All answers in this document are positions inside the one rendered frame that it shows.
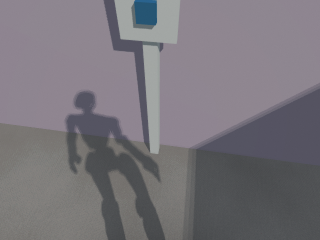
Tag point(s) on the panel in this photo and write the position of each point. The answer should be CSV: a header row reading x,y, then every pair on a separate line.
x,y
165,31

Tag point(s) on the button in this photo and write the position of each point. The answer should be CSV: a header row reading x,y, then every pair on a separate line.
x,y
146,12

